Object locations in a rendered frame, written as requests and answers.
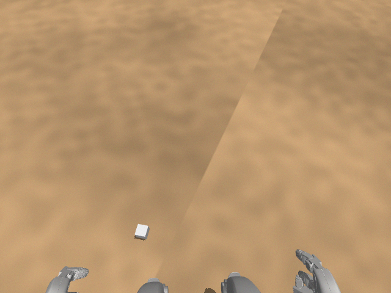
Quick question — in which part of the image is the left robot hand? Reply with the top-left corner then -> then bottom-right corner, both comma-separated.
45,266 -> 89,293

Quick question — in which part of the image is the right robot hand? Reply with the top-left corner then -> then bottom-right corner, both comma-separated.
293,249 -> 341,293

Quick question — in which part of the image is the cube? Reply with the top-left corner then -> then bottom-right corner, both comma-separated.
135,224 -> 150,239

